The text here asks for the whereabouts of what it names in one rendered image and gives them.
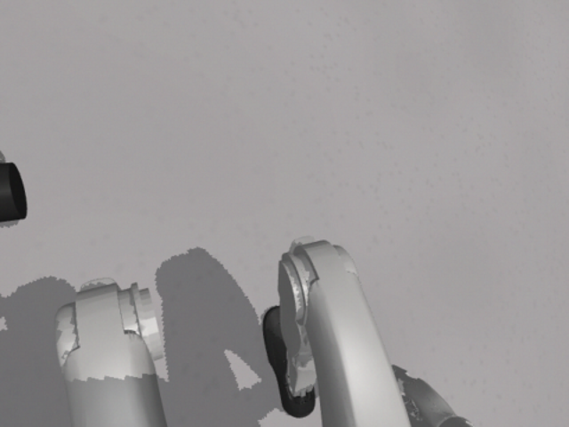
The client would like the right robot foot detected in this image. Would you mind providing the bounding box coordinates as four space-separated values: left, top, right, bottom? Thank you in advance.
262 306 316 418

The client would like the right robot hand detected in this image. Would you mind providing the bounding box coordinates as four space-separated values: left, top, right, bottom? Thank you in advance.
392 365 457 427

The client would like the can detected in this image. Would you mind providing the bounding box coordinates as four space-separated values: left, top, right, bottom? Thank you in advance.
0 163 27 222

